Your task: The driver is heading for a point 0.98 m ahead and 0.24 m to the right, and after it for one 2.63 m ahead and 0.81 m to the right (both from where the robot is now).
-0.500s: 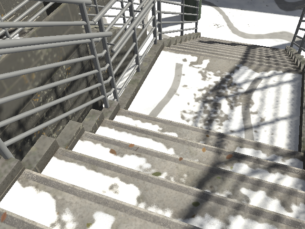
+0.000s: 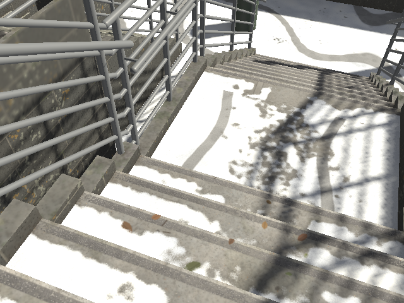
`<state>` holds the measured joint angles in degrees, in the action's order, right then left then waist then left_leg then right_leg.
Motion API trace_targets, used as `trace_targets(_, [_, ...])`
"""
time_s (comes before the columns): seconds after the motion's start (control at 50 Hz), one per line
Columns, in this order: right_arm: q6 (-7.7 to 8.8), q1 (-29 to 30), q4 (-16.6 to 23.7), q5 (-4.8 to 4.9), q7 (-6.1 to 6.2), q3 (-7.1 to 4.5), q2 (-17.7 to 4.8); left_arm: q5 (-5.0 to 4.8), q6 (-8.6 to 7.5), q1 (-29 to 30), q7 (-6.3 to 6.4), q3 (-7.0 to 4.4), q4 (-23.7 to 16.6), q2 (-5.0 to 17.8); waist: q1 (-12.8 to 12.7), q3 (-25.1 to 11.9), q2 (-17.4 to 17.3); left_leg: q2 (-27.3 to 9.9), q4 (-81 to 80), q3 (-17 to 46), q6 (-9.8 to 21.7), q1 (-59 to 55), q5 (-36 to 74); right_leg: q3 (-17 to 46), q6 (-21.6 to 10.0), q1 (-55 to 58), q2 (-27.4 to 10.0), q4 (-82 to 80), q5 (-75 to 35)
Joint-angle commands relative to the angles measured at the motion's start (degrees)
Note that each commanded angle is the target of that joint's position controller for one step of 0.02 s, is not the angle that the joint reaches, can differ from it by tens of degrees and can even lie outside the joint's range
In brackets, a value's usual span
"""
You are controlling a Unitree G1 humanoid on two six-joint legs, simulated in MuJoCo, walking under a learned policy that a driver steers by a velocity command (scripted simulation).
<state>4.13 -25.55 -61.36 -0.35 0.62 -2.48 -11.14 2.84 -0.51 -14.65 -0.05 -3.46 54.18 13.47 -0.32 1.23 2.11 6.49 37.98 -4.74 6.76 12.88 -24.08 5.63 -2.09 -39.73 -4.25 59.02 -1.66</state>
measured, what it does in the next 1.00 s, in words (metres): goes down: right foot 0.17 m lower, then left foot 0.17 m lower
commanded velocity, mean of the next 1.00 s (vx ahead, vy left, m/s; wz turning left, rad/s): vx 0.50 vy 0.00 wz -0.05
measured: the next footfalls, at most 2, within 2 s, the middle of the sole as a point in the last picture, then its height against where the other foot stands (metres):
right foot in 0.26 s outside the picture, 0.17 m lower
left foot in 0.86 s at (175, 298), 0.17 m lower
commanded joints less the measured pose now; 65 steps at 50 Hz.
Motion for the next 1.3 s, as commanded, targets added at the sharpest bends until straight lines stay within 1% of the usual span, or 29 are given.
trace_targets(0.02, [1.33,4.2,3.0,0.53,0.98,-0.06,-3.6,0.46,-0.77,-0.8,-1.17,-0.60,-1.4,2.6,-3.1,2.5,-4.5,-12.5,-8.6,15.1,5.7,12.7,4.2,-0.9,-0.8,6.5,-0.2,-11.7,-24.3])
trace_targets(0.12, [0.66,-1.6,2.0,-1.20,1.90,0.46,-5.9,0.29,-0.80,8.7,-1.76,0.33,-4.0,2.6,2.3,7.0,-3.1,-12.5,0.8,16.6,5.5,12.0,2.1,-3.1,-0.4,7.9,2.7,-17.8,-23.8])
trace_targets(0.22, [-1.45,-6.3,-0.1,-2.80,3.72,0.92,-6.2,-2.75,-2.67,8.6,-1.35,0.88,-4.5,2.7,6.2,9.6,-3.4,-13.0,16.8,17.0,6.2,3.2,17.5,-5.2,-1.0,15.3,0.3,-38.6,-14.6])
trace_targets(0.26, [-1.29,-3.2,-0.5,-1.73,2.37,0.09,-8.8,-2.64,-1.45,-17.3,-0.67,-0.90,4.2,4.9,-6.4,-3.0,-0.7,-8.7,43.0,10.4,4.6,12.3,28.6,-8.4,-2.9,44.5,2.8,-36.2,-12.8])
trace_targets(0.28, [-0.70,-5.3,-1.1,-0.55,1.87,-0.15,-5.0,-2.65,-1.81,-27.1,-0.89,-2.15,7.6,9.9,-8.7,-5.6,13.1,1.9,74.6,4.1,0.7,28.2,-11.8,-2.4,-8.3,59.7,-4.7,-28.3,-38.6])
trace_targets(0.3, [-0.36,-11.2,1.3,2.77,2.92,-0.03,-4.8,-2.33,-2.28,-26.3,-1.93,-1.04,6.2,9.9,-3.7,-15.0,14.1,1.0,88.3,7.9,1.0,42.8,-27.9,10.6,-11.6,72.8,-16.5,-15.2,-50.0])
trace_targets(0.32, [-0.55,-7.5,2.1,1.69,3.50,-0.13,-6.4,-3.39,-1.92,-25.8,-1.99,-0.68,5.3,7.9,-5.3,-14.4,7.5,-1.2,87.3,8.3,1.8,48.5,-23.5,12.5,-12.4,67.7,-18.2,-20.9,-35.4])
trace_targets(0.34, [-0.76,0.0,5.2,0.70,3.48,-0.02,-6.1,-2.72,-1.83,-21.5,-0.68,-1.64,4.7,10.9,-5.6,-9.7,9.4,-2.4,86.3,7.7,1.3,56.9,-15.8,20.9,-18.6,60.6,-22.6,-30.9,-4.5])
trace_targets(0.36, [-2.02,6.4,5.5,-1.62,2.73,-0.68,-7.7,-2.36,-1.55,-15.2,-0.29,-0.06,2.9,5.7,-3.2,-1.6,-4.4,-5.5,75.2,8.9,0.4,52.8,-8.3,18.7,-15.6,44.7,-17.0,-37.4,16.8])
trace_targets(0.38, [-3.06,6.5,6.3,-2.06,2.06,-0.66,-6.2,-0.97,-2.17,-14.5,0.23,-0.01,3.1,6.9,-1.9,1.4,2.9,-5.6,71.7,10.1,-0.5,49.7,-7.5,22.6,-18.1,34.9,-20.3,-37.6,18.4])
trace_targets(0.4, [-3.52,8.3,6.2,-2.18,1.77,-0.73,-5.2,-0.38,-3.23,-12.9,0.10,1.43,4.5,3.2,0.8,7.2,-2.0,-7.1,59.5,14.8,-1.3,48.4,4.0,18.1,-14.3,25.9,-15.0,-34.9,15.0])
trace_targets(0.44, [-4.09,9.4,6.4,-1.98,0.76,-0.52,-3.1,-1.00,-5.18,-7.4,0.19,2.27,2.6,2.9,5.6,9.6,-2.3,-7.9,34.6,11.7,-3.9,32.9,16.3,7.8,-10.4,7.3,-8.6,-39.5,11.0])
trace_targets(0.48, [-4.76,9.4,5.3,-3.96,-0.37,-0.03,-1.3,-2.29,-5.48,-7.2,0.70,1.39,2.6,7.1,5.5,4.0,4.3,-8.1,23.8,5.0,-4.6,18.4,26.7,4.0,-11.1,5.7,-6.1,-39.4,-3.5])
trace_targets(0.52, [-5.76,3.5,1.9,-2.70,-0.95,-0.80,-3.1,-1.73,-4.89,-10.0,-0.04,0.78,2.5,7.2,6.1,-0.1,4.4,-9.1,28.8,5.3,-3.9,19.4,31.0,4.7,-11.1,14.1,-7.3,-34.4,-7.0])
trace_targets(0.64, [-2.22,31.6,10.3,-2.32,-0.73,-1.79,-4.5,0.24,-4.62,-28.8,2.45,0.51,7.6,4.1,-7.5,8.8,0.3,-11.4,12.7,13.6,-4.8,56.3,31.9,16.5,-14.5,47.3,-9.7,-26.5,16.1])
trace_targets(0.7, [-0.70,31.8,11.6,-1.66,-2.51,-0.62,-2.8,-0.43,-5.77,-19.1,1.99,1.04,4.5,3.1,-4.9,8.8,-3.8,-11.9,-3.8,6.7,-4.8,28.1,52.8,7.6,-10.5,24.3,-5.3,-26.2,23.6])
trace_targets(0.74, [-1.40,30.1,11.2,-0.54,-4.04,-0.27,-2.4,-1.19,-5.43,-16.2,1.15,0.91,3.7,4.0,-5.9,7.9,-0.5,-10.2,-6.8,3.8,-4.0,13.4,54.1,3.3,-8.1,17.6,-3.6,-24.9,21.1])
trace_targets(0.82, [-1.23,23.2,9.9,0.06,-1.78,-0.37,-5.5,0.58,-2.57,-19.1,2.53,0.88,5.4,4.5,-6.1,8.1,1.0,-12.2,-19.7,5.4,-4.5,7.9,48.0,3.1,-7.3,30.2,-1.9,-6.4,7.0])
trace_targets(0.86, [-0.90,2.6,3.7,-1.45,-1.13,-2.13,-9.5,-0.82,-1.36,-20.5,3.06,0.26,6.6,6.4,3.9,-1.6,-2.5,-12.9,-23.4,4.8,-4.9,-17.2,50.8,1.4,-7.1,23.2,1.5,22.2,5.3])
trace_targets(0.88, [-0.65,-4.4,1.5,-1.93,-1.48,-2.87,-13.1,-1.99,-1.37,-22.2,2.92,-0.31,7.5,4.3,6.0,-5.9,-11.1,-17.7,-14.9,7.6,-4.4,-29.5,61.9,-1.2,-5.2,10.8,9.3,42.5,45.7])
trace_targets(0.9, [-0.69,-5.4,2.2,-2.19,-2.22,-2.41,-14.2,-4.79,-1.98,-34.3,3.27,-0.07,6.8,1.9,-1.1,-17.6,-15.6,-28.1,9.1,13.3,-2.5,-46.7,84.5,1.8,-3.6,-2.5,6.8,54.3,56.0])
trace_targets(0.92, [-1.22,-5.2,4.1,-0.21,-3.02,-1.98,-11.0,-4.84,-2.31,-30.6,3.78,0.17,6.3,3.4,2.3,-19.1,-11.8,-30.1,4.7,17.0,-1.4,-44.2,70.9,1.9,-3.9,-8.4,3.4,48.6,47.2])
trace_targets(0.94, [-1.50,-2.1,4.8,-0.20,-2.46,-3.46,-14.1,-4.34,-1.45,-23.8,3.69,0.51,3.6,2.2,3.6,-16.3,-18.6,-34.0,-7.8,25.3,4.8,-34.2,32.3,-1.9,-3.3,-13.0,3.2,50.6,39.7])
trace_targets(0.96, [-1.62,1.8,6.3,-0.50,-2.10,-2.38,-8.9,-1.52,-0.43,-17.4,2.87,-0.09,2.9,4.1,2.8,-10.8,-10.4,-30.8,-16.4,25.7,5.2,-19.8,8.4,-3.0,-3.2,-9.3,1.4,48.3,32.1])
trace_targets(1.0, [0.09,7.6,7.0,-1.71,-1.42,-1.16,-5.4,0.37,0.84,-10.4,1.78,-0.94,0.9,3.9,-0.4,1.1,-8.4,-28.3,-15.8,19.6,3.6,1.4,17.6,0.1,-3.0,-3.1,-1.1,30.9,17.9])
trace_targets(1.02, [0.69,6.6,6.6,-1.68,-0.97,-0.94,-5.2,-0.45,1.44,-9.8,1.38,-0.61,1.0,1.2,-1.8,5.0,-6.6,-25.5,-16.3,14.3,2.5,8.7,22.0,0.0,-2.1,-0.2,-1.1,22.9,14.8])
trace_targets(1.12, [1.12,1.2,5.2,-1.14,-0.26,-1.72,-8.6,0.23,2.53,-10.6,0.37,-1.27,0.7,1.1,-3.8,-1.9,-7.2,-26.7,-11.6,12.7,5.2,3.5,32.7,-0.4,-2.0,-1.7,0.8,14.8,4.4])
trace_targets(1.18, [1.23,-0.4,4.2,-0.07,0.36,-0.26,-2.9,0.03,2.28,-0.3,-0.68,-1.99,-2.0,1.4,-1.5,1.6,-7.4,-23.2,-9.5,9.6,0.6,0.0,10.6,3.1,-4.2,-9.5,0.5,4.7,-11.9])
trace_targets(1.3, [1.97,-3.5,4.3,-2.11,1.14,0.53,-4.5,-0.02,0.42,12.8,-2.65,-1.33,-6.8,0.5,2.5,6.8,-2.6,-22.1,-0.9,1.7,-1.3,6.6,-0.7,-2.9,-3.2,-1.4,4.2,-14.2,-31.2])
Keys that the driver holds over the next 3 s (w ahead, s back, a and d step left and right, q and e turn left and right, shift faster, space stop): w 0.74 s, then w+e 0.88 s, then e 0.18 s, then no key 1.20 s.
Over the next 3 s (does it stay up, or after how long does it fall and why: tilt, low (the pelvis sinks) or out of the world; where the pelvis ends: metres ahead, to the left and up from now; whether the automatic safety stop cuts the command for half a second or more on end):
stays up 1.00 -0.03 -0.53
